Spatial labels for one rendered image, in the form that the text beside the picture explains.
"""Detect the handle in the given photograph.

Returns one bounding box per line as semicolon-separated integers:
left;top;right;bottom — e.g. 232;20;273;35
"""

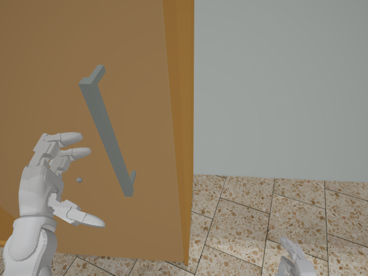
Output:
78;65;136;197

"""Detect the robot left hand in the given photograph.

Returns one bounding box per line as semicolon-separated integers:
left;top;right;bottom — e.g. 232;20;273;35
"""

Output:
18;132;105;228

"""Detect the wardrobe door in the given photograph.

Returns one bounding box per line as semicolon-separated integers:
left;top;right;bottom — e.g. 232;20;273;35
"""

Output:
0;206;16;241
0;0;184;262

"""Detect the robot right hand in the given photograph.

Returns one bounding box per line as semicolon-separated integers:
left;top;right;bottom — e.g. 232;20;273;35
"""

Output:
275;236;317;276

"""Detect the left robot forearm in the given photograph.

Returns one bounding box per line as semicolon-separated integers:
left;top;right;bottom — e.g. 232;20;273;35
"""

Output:
2;215;58;276

